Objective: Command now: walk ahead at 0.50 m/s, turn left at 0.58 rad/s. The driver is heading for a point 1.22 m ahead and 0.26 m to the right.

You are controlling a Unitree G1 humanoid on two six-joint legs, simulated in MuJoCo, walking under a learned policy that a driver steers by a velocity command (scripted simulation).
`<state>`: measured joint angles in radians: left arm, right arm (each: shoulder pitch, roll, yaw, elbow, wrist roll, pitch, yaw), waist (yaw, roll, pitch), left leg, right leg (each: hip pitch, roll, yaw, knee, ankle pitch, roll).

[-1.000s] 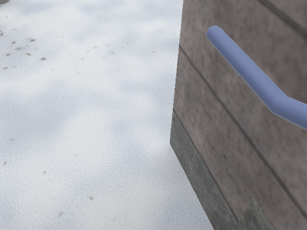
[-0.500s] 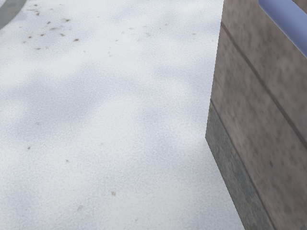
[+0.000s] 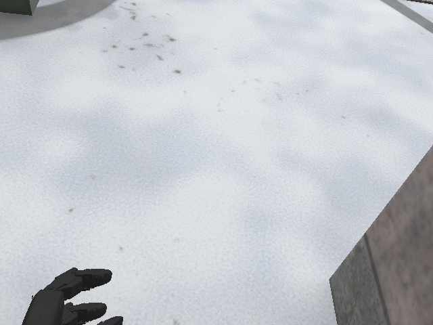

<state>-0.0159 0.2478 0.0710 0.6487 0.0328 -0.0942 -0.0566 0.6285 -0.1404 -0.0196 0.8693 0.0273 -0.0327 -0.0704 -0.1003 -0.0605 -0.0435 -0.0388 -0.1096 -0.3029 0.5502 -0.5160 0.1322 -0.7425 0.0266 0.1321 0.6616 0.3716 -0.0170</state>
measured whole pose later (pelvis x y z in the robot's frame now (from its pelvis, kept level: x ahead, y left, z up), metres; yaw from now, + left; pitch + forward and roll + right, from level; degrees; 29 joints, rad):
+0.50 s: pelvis +0.35 -0.02 -0.14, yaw -2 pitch +3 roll -2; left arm 0.57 0.20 0.04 0.98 -0.04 -0.08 0.01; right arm -0.06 -0.19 -0.03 0.57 -0.01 -0.11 -0.04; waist 0.12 0.02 0.04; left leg -0.71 0.01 -0.12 0.72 0.03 -0.06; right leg -0.06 0.18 0.19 0.38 -0.35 -0.11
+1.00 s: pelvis +0.61 -0.07 -0.14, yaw -21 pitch +3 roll +3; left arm 0.09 0.30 0.06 0.69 -0.01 -0.01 -0.04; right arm 0.32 -0.31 -0.10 0.81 0.03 -0.08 0.01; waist -0.08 -0.03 0.00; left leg -0.05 0.03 0.18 0.34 -0.33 -0.04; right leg -0.57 -0.07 0.01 0.65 -0.16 -0.04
